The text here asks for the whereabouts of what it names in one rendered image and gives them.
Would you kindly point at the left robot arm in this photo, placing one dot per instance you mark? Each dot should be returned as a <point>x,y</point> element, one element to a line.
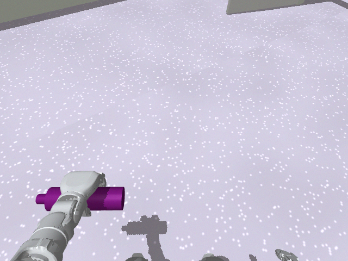
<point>54,231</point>

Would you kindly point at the bottle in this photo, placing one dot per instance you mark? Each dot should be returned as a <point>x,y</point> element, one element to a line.
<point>104,198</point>

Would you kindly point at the left robot hand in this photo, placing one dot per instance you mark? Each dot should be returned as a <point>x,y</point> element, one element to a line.
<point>84,183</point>

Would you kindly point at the right robot hand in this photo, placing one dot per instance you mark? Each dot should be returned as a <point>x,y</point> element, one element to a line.
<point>285,256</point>

